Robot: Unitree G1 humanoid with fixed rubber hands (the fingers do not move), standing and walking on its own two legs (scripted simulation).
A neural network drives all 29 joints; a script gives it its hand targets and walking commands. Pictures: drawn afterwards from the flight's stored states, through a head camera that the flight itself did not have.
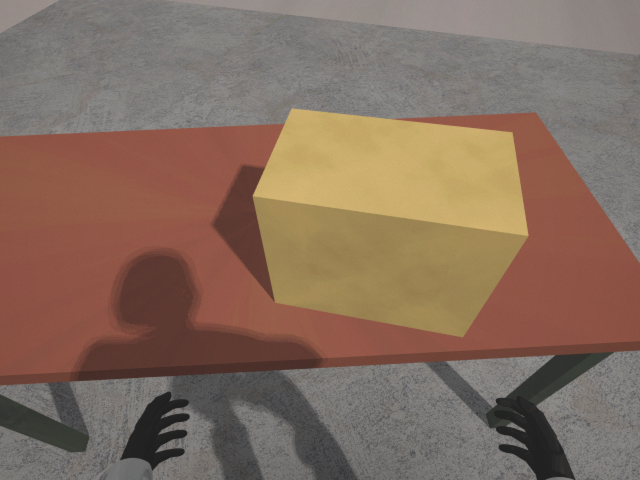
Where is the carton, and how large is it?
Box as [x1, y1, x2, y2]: [253, 109, 527, 336]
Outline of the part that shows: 291,109 253,194 253,200 275,302 463,336 527,237 527,229 512,132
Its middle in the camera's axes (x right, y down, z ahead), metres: +0.09 -0.02 +0.57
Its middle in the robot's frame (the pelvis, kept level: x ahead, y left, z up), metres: +0.44 -0.05 +0.03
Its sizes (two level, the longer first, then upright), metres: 0.299 0.178 0.247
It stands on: a table, 0.69 m high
